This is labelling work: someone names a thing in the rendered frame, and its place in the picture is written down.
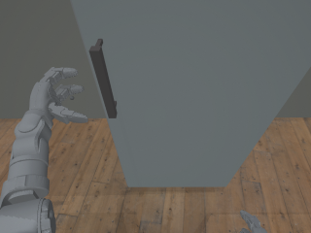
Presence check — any handle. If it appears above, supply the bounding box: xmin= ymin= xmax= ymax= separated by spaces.
xmin=89 ymin=39 xmax=118 ymax=118

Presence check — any right robot hand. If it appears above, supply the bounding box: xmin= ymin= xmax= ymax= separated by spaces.
xmin=239 ymin=210 xmax=267 ymax=233

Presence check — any robot left upper arm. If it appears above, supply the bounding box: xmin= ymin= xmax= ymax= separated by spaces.
xmin=0 ymin=198 xmax=56 ymax=233

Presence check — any left robot hand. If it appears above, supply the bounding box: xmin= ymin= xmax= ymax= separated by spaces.
xmin=29 ymin=67 xmax=88 ymax=124

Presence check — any fridge door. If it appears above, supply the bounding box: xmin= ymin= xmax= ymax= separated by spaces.
xmin=71 ymin=0 xmax=311 ymax=187

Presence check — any robot left forearm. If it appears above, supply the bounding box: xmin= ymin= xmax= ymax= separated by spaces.
xmin=0 ymin=109 xmax=53 ymax=210

